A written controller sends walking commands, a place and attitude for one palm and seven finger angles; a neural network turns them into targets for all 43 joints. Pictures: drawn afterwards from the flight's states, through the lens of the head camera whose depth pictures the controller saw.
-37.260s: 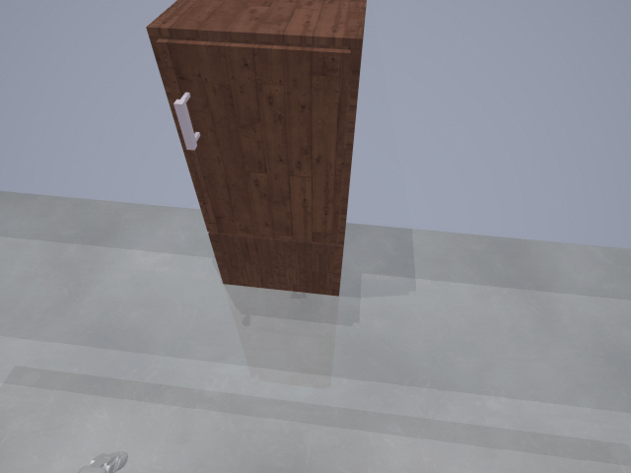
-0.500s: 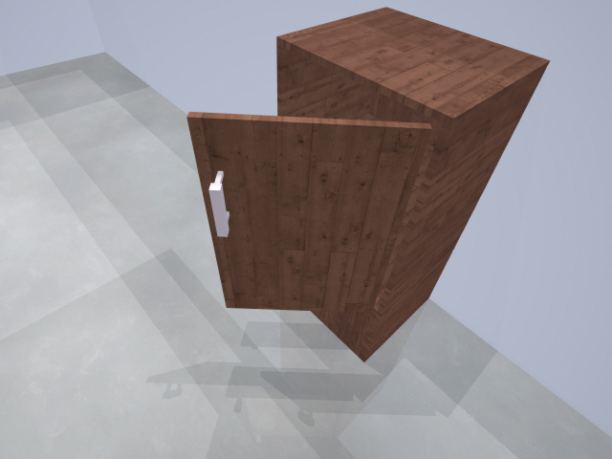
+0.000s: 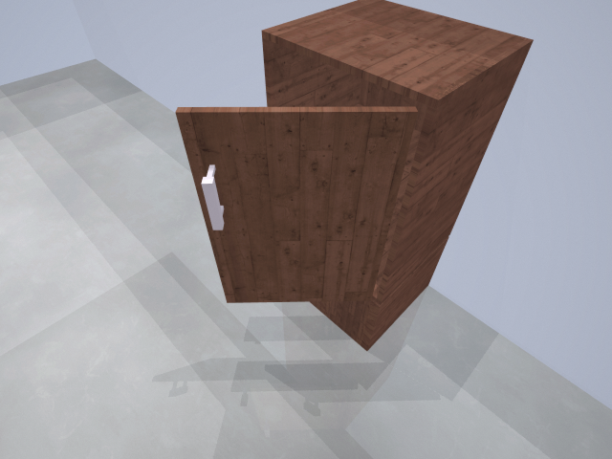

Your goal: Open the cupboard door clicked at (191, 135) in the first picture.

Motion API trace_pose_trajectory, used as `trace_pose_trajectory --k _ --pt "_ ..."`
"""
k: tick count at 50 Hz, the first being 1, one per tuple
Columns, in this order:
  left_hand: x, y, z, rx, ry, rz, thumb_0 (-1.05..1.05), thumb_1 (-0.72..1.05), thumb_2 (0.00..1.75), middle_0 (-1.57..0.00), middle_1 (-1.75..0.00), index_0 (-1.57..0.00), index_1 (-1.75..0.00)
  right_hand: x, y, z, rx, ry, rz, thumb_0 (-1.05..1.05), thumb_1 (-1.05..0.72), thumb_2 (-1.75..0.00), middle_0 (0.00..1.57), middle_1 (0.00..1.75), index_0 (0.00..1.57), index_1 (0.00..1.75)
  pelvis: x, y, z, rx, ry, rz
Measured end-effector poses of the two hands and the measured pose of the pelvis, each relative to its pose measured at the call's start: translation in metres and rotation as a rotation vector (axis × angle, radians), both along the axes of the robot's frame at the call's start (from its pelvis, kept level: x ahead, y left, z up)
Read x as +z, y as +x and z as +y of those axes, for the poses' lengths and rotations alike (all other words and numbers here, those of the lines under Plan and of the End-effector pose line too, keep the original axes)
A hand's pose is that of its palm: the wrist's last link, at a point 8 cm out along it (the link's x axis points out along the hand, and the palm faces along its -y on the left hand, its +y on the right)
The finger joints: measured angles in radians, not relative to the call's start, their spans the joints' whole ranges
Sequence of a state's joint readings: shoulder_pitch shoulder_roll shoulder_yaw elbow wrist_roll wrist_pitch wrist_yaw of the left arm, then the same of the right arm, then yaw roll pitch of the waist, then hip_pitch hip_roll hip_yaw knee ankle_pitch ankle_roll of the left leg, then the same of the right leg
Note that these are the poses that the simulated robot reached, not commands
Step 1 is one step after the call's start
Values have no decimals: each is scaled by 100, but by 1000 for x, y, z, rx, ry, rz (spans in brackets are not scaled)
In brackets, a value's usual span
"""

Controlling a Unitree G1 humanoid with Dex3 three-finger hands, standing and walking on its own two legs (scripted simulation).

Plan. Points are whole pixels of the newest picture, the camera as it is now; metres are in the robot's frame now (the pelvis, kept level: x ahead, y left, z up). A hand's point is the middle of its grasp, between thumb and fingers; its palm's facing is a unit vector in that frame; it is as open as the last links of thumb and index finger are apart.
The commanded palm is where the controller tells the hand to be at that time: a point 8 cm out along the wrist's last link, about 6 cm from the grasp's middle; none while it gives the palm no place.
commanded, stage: come to a stop and stand still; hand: left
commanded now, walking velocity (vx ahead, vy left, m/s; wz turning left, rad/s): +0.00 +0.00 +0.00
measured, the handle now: (215, 197) +0.58 +0.21 -0.01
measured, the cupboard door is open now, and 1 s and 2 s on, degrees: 46 46 46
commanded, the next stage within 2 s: look again from close up in 0.32 s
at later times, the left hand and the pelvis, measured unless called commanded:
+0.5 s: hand out of the picture +0.01 +0.17 -0.16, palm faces +0.00 -0.98 -0.20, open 7.4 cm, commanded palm none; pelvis +0.01 +0.00 +0.01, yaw +0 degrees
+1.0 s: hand out of the picture +0.07 +0.16 -0.16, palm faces +0.00 -0.98 -0.22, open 7.3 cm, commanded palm +0.14 +0.21 -0.06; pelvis +0.05 -0.01 +0.01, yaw -1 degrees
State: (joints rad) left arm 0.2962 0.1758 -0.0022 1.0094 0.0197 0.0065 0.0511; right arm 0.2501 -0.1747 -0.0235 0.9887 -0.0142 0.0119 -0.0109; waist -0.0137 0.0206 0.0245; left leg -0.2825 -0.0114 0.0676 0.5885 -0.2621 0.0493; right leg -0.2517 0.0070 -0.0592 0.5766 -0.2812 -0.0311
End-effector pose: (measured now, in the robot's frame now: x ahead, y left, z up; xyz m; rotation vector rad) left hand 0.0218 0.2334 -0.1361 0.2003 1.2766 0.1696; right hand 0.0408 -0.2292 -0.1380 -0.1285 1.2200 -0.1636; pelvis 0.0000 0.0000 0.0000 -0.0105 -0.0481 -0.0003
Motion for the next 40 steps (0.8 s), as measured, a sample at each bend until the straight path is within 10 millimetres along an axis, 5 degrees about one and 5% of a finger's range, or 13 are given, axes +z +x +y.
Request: trace_pose_trajectory --k 8,18,28,40 --pt "18 6 23 -12 47 -47 0 91 90 -19 -30 -20 -30 -5 -23 12 30 31 41 0 -93 -90 19 30 20 30 4 -9 10 -1 13 16" --pt "14 -20 7 4 4 55 0 91 90 -19 -30 -20 -30 -3 -35 10 32 38 108 0 -91 -90 20 30 20 30 8 -4 5 -2 20 36" --pt "4 -14 -22 5 -63 102 0 91 90 -20 -30 -20 -30 3 -25 3 24 19 140 0 -91 -90 19 30 20 30 11 13 -3 -5 19 43" --pt "5 17 -23 3 -45 91 0 91 90 -20 -30 -20 -30 3 2 -3 21 13 141 0 -92 -90 19 30 20 30 12 35 -10 -9 20 45"
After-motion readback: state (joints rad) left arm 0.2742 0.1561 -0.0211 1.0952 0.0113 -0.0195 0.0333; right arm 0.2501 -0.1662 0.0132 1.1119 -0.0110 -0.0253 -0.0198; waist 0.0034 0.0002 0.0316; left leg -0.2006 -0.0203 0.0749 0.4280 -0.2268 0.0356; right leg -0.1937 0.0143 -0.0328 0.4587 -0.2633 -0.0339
